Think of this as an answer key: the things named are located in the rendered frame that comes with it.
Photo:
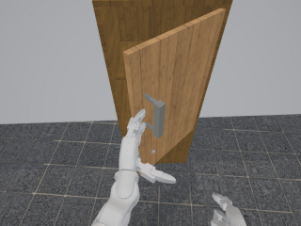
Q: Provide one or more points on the left robot forearm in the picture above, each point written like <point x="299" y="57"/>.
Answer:
<point x="124" y="196"/>

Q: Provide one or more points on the cupboard door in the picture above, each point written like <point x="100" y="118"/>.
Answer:
<point x="172" y="67"/>

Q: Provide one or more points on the right robot hand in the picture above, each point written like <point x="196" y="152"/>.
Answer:
<point x="233" y="215"/>

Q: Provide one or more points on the handle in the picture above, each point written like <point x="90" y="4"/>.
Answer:
<point x="159" y="111"/>

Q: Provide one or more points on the left robot hand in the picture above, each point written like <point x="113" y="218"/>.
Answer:
<point x="128" y="153"/>

